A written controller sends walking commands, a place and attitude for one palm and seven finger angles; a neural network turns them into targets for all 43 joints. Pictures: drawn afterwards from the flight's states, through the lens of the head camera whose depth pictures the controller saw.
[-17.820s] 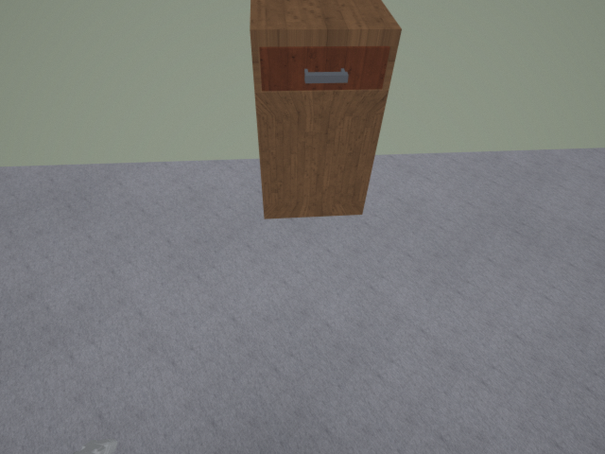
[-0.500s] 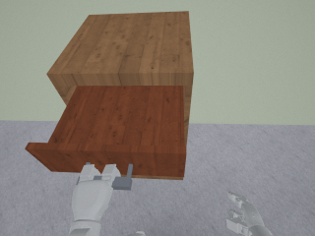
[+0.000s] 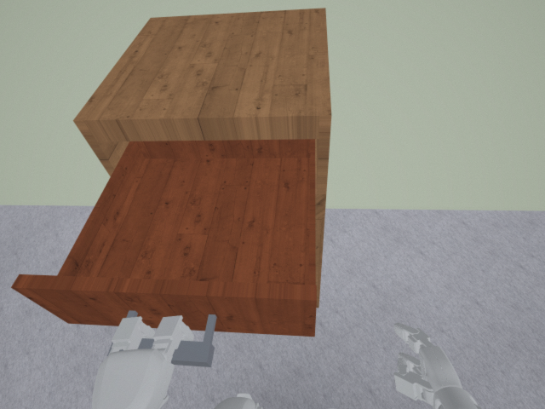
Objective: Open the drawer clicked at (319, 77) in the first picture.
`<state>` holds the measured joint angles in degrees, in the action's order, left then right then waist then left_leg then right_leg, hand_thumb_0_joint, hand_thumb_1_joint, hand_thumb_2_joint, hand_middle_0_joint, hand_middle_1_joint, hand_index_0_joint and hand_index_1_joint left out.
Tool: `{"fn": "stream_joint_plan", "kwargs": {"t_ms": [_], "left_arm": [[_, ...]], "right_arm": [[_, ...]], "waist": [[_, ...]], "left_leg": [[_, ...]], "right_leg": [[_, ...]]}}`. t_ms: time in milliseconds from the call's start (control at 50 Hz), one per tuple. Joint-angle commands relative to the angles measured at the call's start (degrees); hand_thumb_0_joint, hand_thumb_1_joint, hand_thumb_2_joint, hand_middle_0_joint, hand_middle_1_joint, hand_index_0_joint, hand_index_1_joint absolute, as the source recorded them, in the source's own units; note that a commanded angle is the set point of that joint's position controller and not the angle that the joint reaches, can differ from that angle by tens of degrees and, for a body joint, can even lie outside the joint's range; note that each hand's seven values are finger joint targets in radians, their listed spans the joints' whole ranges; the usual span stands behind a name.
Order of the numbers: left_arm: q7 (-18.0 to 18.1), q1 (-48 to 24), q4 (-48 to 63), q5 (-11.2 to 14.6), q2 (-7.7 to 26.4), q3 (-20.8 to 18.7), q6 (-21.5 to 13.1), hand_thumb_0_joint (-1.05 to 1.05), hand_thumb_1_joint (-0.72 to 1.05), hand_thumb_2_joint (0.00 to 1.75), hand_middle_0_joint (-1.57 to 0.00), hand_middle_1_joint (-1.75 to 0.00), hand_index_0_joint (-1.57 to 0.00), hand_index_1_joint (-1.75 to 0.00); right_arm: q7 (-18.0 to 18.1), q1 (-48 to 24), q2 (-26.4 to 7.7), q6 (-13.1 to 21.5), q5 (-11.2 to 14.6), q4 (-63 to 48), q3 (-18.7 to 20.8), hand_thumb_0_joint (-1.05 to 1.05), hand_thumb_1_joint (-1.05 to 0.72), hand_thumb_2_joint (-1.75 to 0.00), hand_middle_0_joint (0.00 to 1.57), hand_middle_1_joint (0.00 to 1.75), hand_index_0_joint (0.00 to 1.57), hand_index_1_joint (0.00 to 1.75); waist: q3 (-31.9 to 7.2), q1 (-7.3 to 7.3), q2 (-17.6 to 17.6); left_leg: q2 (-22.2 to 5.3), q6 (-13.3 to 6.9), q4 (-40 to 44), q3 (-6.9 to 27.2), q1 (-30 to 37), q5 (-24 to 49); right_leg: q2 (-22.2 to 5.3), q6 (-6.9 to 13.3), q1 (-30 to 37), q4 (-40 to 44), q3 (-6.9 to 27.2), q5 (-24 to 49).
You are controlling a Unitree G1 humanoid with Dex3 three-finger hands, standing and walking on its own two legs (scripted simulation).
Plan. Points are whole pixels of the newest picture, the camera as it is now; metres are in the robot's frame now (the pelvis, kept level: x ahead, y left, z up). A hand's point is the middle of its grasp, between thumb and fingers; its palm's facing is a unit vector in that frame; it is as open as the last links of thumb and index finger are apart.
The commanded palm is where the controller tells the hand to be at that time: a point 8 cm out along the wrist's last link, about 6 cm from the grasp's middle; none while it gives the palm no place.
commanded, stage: pull the drawer open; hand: left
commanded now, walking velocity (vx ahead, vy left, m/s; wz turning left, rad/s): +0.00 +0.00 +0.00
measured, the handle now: (166, 335) +0.22 +0.17 +0.01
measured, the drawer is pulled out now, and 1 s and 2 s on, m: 0.30 0.30 0.30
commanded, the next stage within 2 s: open the thumb to release the handle in 0.16 s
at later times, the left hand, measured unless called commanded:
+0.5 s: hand (151, 384) +0.16 +0.18 +0.00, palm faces -0.02 -0.14 -0.99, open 7.1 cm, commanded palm +0.13 +0.19 +0.04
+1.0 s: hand (151, 384) +0.16 +0.18 -0.01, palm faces +0.02 -0.13 -0.99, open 13.7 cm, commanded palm +0.15 +0.19 +0.04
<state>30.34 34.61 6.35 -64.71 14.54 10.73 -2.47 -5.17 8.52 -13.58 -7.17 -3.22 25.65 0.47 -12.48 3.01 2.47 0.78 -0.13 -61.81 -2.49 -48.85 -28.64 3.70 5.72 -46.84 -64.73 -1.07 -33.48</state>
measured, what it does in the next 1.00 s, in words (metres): stands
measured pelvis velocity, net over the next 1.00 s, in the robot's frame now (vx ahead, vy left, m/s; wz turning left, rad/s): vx -0.02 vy -0.01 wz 0.01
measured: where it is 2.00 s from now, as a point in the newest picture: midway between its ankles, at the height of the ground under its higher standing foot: outside the picture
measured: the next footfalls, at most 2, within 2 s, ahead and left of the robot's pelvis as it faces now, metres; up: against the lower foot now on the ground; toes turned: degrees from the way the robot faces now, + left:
none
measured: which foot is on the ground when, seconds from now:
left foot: down 0.00-1.00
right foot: down 0.00-1.00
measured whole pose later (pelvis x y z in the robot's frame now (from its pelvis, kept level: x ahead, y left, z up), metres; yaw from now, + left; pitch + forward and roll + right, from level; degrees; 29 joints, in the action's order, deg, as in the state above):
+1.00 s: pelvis -0.02 -0.01 +0.00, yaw +1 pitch +15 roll +2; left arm 32.4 28.9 1.1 -63.5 16.6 8.6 -4.5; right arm -1.8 8.1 -13.3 -7.9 -2.7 28.4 1.0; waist -11.8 2.8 2.8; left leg 0.9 0.4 -61.5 -0.2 -49.8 -26.8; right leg 4.1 6.3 -47.4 -63.9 -2.5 -31.6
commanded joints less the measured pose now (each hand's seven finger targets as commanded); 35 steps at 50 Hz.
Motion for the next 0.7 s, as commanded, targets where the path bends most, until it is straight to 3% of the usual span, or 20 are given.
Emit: {"fn": "stream_joint_plan", "kwargs": {"t_ms": [0, 80, 100, 120, 140, 180, 200, 220, 240, 260, 280, 300, 320, 340, 380, 400, 420, 500, 640, 680], "left_arm": [[1.2, 10.3, 9.4, 1.9, 5.9, -4.4, -1.6, 0.00, 0.90, 0.90, -0.40, -1.35, -0.40, -1.35], [0.6, 13.7, 11.0, 2.0, 6.4, -4.8, -2.4, 0.00, 0.90, 0.90, -0.40, -1.35, -0.40, -1.35], [0.3, 15.9, 11.4, 2.5, 5.2, -3.9, -2.6, 0.00, 0.90, 0.90, -0.40, -1.35, -0.40, -1.35], [0.1, 17.2, 12.5, 2.9, 6.4, -5.1, -3.1, 0.00, 0.90, 0.90, -0.40, -1.35, -0.40, -1.35], [0.0, 19.4, 11.8, 3.0, 6.2, -5.3, -3.4, 0.00, 0.90, 0.90, -0.40, -1.35, -0.40, -1.35], [-0.2, 20.4, 11.9, 3.1, 7.0, -6.6, -4.3, 0.00, 0.90, 0.90, -0.40, -1.35, -0.40, -1.35], [-0.3, 21.8, 12.3, 3.3, 5.9, -5.5, -4.6, 0.00, 0.90, 0.90, -0.40, -1.35, -0.40, -1.35], [-0.3, 21.5, 13.4, 3.2, 7.1, -6.5, -5.1, 0.00, 0.90, 0.90, -0.40, -1.35, -0.40, -1.35], [1.7, 0.4, 10.9, 0.7, 12.4, -10.8, -4.6, 0.00, 0.90, 0.90, -0.40, -1.35, -0.40, -1.35], [2.9, 0.3, 11.6, -0.1, 11.2, -12.0, -5.1, 0.00, 0.83, 0.87, -0.40, -1.34, -0.40, -1.34], [3.5, 3.1, 10.6, -0.3, 11.2, -12.1, -4.9, 0.00, 0.76, 0.84, -0.39, -1.34, -0.39, -1.34], [3.6, 6.6, 8.7, 0.5, 9.4, -11.5, -4.7, 0.00, 0.69, 0.81, -0.38, -1.33, -0.38, -1.33], [3.5, 6.7, 9.7, 1.3, 9.9, -12.0, -4.3, 0.00, 0.62, 0.78, -0.38, -1.32, -0.38, -1.32], [3.5, 7.1, 10.1, 1.9, 9.5, -11.7, -4.0, 0.00, 0.55, 0.75, -0.38, -1.31, -0.38, -1.31], [3.0, 8.1, 9.7, 3.2, 9.8, -12.1, -3.1, 0.00, 0.41, 0.69, -0.36, -1.30, -0.36, -1.30], [2.8, 8.0, 8.6, 3.4, 9.0, -11.2, -2.8, 0.00, 0.34, 0.66, -0.36, -1.29, -0.36, -1.29], [2.7, 5.9, 9.3, 3.2, 9.7, -11.1, -2.8, 0.00, 0.27, 0.63, -0.35, -1.28, -0.35, -1.28], [2.9, 6.5, 6.7, 2.7, 9.6, -11.1, -2.7, 0.00, -0.01, 0.51, -0.33, -1.25, -0.33, -1.25], [2.9, 4.6, 5.2, 2.9, 10.4, -11.6, -2.3, 0.00, -0.50, 0.30, -0.30, -1.20, -0.30, -1.20], [3.0, 2.5, 4.8, 2.9, 11.4, -12.5, -2.1, 0.00, -0.50, 0.30, -0.30, -1.20, -0.30, -1.20]], "right_arm": [[0.1, -6.8, -3.3, 3.6, -0.1, -10.4, 1.2, 0.00, -0.90, -0.90, 0.20, 0.30, 0.20, 0.30], [-0.6, -6.6, -3.1, 3.8, -0.4, -11.1, 0.9, 0.00, -0.90, -0.90, 0.20, 0.30, 0.20, 0.30], [-0.5, -6.6, -2.9, 3.9, -0.1, -11.3, 1.0, 0.00, -0.90, -0.90, 0.20, 0.30, 0.20, 0.30], [-0.8, -6.5, -2.7, 4.0, -0.3, -11.4, 0.9, 0.00, -0.90, -0.90, 0.20, 0.30, 0.20, 0.30], [-0.6, -6.8, -2.4, 3.9, -0.1, -11.0, 0.9, 0.00, -0.90, -0.90, 0.20, 0.30, 0.20, 0.30], [-1.0, -6.9, -2.3, 4.2, -0.4, -10.8, 0.7, 0.00, -0.90, -0.90, 0.20, 0.30, 0.20, 0.30], [-0.8, -7.0, -2.2, 4.1, -0.3, -11.0, 0.7, 0.00, -0.90, -0.90, 0.20, 0.30, 0.20, 0.30], [-1.2, -6.8, -2.3, 4.3, -0.7, -10.9, 0.8, 0.00, -0.90, -0.90, 0.20, 0.30, 0.20, 0.30], [0.0, -6.5, -4.1, 2.8, -1.1, -7.8, 1.3, 0.00, -0.90, -0.90, 0.20, 0.30, 0.20, 0.30], [0.8, -6.3, -3.3, 3.1, -1.5, -8.2, 1.4, 0.00, -0.90, -0.90, 0.20, 0.30, 0.20, 0.30], [0.7, -6.0, -3.3, 3.6, -1.8, -8.7, 1.4, 0.00, -0.90, -0.90, 0.20, 0.30, 0.20, 0.30], [0.9, -5.6, -3.2, 3.8, -1.3, -8.7, 1.6, 0.00, -0.90, -0.90, 0.20, 0.30, 0.20, 0.30], [0.7, -5.7, -3.4, 3.8, -1.3, -8.9, 1.7, 0.00, -0.90, -0.90, 0.20, 0.30, 0.20, 0.30], [1.0, -5.4, -3.4, 3.6, -1.0, -8.6, 2.0, 0.00, -0.90, -0.90, 0.20, 0.30, 0.20, 0.30], [1.1, -5.5, -3.3, 3.6, -0.8, -8.5, 1.9, 0.00, -0.90, -0.90, 0.20, 0.30, 0.20, 0.30], [1.6, -5.6, -3.3, 3.3, -0.4, -8.1, 2.1, 0.00, -0.90, -0.90, 0.20, 0.30, 0.20, 0.30], [1.5, -5.8, -3.6, 3.2, -0.6, -8.1, 2.1, 0.00, -0.90, -0.90, 0.20, 0.30, 0.20, 0.30], [2.1, -5.9, -3.3, 3.0, -0.3, -7.6, 1.9, 0.00, -0.90, -0.90, 0.20, 0.30, 0.20, 0.30], [2.6, -6.6, -3.4, 2.8, -0.1, -7.6, 2.0, 0.00, -0.90, -0.90, 0.20, 0.30, 0.20, 0.30], [2.7, -7.0, -3.6, 2.8, -0.2, -7.4, 1.7, 0.00, -0.90, -0.90, 0.20, 0.30, 0.20, 0.30]], "waist": [[-6.7, 1.14, -6.6], [-8.8, 2.10, -5.9], [-7.7, 1.87, -5.7], [-9.0, 2.63, -6.7], [-8.2, 2.69, -6.7], [-8.9, 2.93, -7.4], [-7.4, 2.74, -5.9], [-8.9, 3.03, -6.8], [-5.6, -1.67, -8.6], [-7.0, 0.18, -5.8], [-9.7, 1.11, -4.7], [-10.0, 1.04, -3.8], [-12.2, 1.40, -4.7], [-12.5, 1.14, -4.2], [-13.1, 1.13, -6.6], [-10.3, 0.55, -6.8], [-10.3, 0.51, -7.2], [-9.3, 0.96, -6.2], [-7.5, 0.88, -6.6], [-8.0, 0.90, -6.7]], "left_leg": [[2.8, -2.0, 2.9, 3.0, 7.7, 13.9], [2.9, -1.7, 2.1, 2.9, 9.1, 15.4], [2.8, -2.0, 2.5, 2.9, 8.4, 15.6], [3.1, -1.7, 2.1, 2.9, 8.8, 16.4], [2.9, -1.8, 2.4, 2.9, 7.4, 16.4], [3.1, -1.7, 1.9, 3.0, 7.6, 17.0], [3.0, -1.8, 2.3, 2.9, 6.8, 16.9], [3.2, -1.5, 1.7, 3.0, 7.9, 17.5], [2.7, -1.9, -0.1, 3.2, 4.2, 13.3], [2.8, -2.0, -0.1, 2.7, 3.7, 13.0], [3.1, -1.6, -0.6, 2.6, 5.9, 13.6], [3.0, -1.9, -0.1, 2.7, 5.9, 14.3], [3.2, -1.5, -0.4, 2.7, 7.0, 15.0], [3.1, -1.8, 0.3, 2.7, 6.7, 15.6], [3.3, -1.7, 0.4, 2.5, 6.5, 15.5], [3.2, -2.0, 1.2, 2.6, 5.2, 14.9], [3.3, -1.7, 1.0, 2.6, 5.9, 14.4], [3.1, -2.0, 2.0, 2.2, 4.3, 13.6], [3.0, -2.1, 2.3, 2.1, 3.1, 10.8], [3.1, -2.0, 2.1, 2.1, 2.8, 10.0]], "right_leg": [[-2.6, -2.5, 5.0, 12.4, 8.3, 29.0], [-2.6, -2.4, 4.0, 11.9, 9.6, 30.0], [-2.8, -2.6, 5.8, 11.9, 8.1, 32.4], [-3.0, -2.8, 5.8, 11.8, 9.8, 33.6], [-3.0, -2.9, 7.9, 11.4, 8.7, 35.7], [-3.1, -2.9, 7.3, 11.3, 10.3, 37.4], [-3.3, -2.9, 8.5, 11.3, 9.3, 39.2], [-3.3, -2.9, 7.1, 11.2, 10.7, 38.7], [-3.6, -3.4, 2.0, 10.8, 10.6, 35.0], [-2.8, -3.0, 3.8, 10.4, 9.8, 33.1], [-3.1, -2.7, 2.2, 10.2, 11.0, 31.7], [-2.9, -2.7, 4.1, 9.9, 8.9, 33.4], [-3.2, -2.9, 4.0, 10.0, 10.6, 34.8], [-3.1, -3.0, 6.5, 9.9, 9.3, 37.1], [-3.7, -3.7, 7.8, 10.7, 10.2, 39.1], [-3.6, -3.7, 9.1, 11.2, 8.8, 39.4], [-3.7, -3.8, 6.9, 11.6, 10.0, 37.4], [-3.5, -3.7, 9.2, 11.8, 8.6, 35.9], [-4.0, -3.9, 9.3, 14.2, 9.9, 30.9], [-4.2, -4.0, 8.8, 14.9, 11.8, 28.8]]}}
